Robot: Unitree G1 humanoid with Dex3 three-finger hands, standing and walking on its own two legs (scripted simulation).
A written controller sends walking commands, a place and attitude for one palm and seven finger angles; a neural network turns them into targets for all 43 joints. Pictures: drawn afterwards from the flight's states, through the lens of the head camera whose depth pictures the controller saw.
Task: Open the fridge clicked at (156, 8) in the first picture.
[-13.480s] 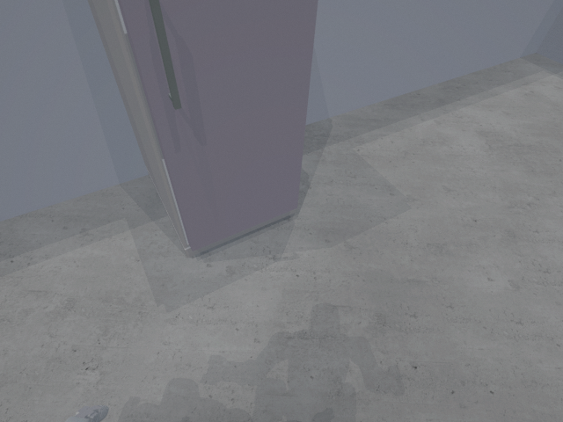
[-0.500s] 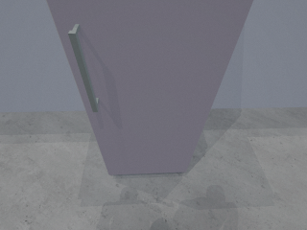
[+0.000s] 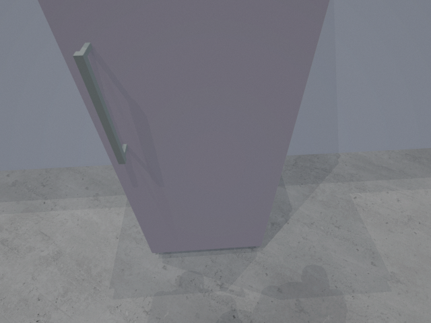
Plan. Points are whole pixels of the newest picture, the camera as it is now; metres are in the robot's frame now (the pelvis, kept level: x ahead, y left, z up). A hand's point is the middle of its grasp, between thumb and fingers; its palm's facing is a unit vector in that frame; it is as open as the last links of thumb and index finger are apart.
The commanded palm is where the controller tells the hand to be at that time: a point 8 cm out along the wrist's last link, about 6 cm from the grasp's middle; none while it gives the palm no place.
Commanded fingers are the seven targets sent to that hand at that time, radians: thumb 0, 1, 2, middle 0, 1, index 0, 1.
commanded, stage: come to a stop and stand still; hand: left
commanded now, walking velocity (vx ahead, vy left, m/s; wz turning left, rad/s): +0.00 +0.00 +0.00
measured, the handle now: (107, 111) +0.50 +0.26 +0.13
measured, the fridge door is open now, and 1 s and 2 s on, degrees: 0 0 0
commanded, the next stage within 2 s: look again from close up in 0.20 s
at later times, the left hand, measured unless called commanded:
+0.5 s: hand out of the picture +0.01 +0.19 -0.17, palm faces +0.00 -0.98 -0.20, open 7.3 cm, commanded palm none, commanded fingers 0.00 0.90 0.90 -0.20 -0.30 -0.20 -0.30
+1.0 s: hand out of the picture +0.03 +0.22 -0.17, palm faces -0.01 -0.97 -0.24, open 7.3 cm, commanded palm none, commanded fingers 0.00 0.90 0.90 -0.20 -0.30 -0.20 -0.30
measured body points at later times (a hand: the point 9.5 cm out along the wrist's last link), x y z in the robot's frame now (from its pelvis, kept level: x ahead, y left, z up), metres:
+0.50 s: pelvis +0.01 +0.01 +0.00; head +0.02 +0.02 +0.45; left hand +0.02 +0.24 -0.16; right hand +0.04 -0.22 -0.15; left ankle +0.00 +0.13 -0.74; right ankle -0.04 -0.10 -0.74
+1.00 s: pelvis +0.00 +0.03 +0.01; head +0.01 +0.03 +0.46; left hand +0.03 +0.27 -0.15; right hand +0.03 -0.22 -0.15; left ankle +0.00 +0.13 -0.74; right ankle -0.04 -0.10 -0.74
